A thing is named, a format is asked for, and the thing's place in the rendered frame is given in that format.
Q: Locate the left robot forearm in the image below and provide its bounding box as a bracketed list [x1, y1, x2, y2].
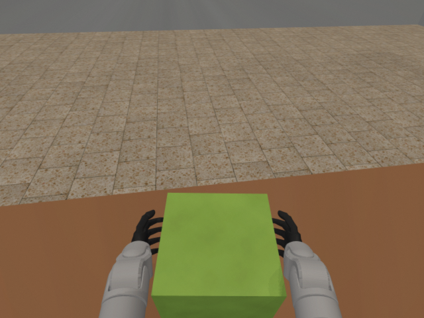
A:
[99, 240, 153, 318]

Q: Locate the carton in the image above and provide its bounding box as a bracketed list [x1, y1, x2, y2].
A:
[151, 193, 287, 318]

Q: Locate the robot left hand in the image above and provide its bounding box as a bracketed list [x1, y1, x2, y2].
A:
[131, 210, 164, 255]

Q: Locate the right robot forearm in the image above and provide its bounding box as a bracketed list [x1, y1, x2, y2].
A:
[284, 241, 342, 318]

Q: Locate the robot right hand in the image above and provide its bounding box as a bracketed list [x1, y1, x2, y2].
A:
[272, 211, 302, 257]

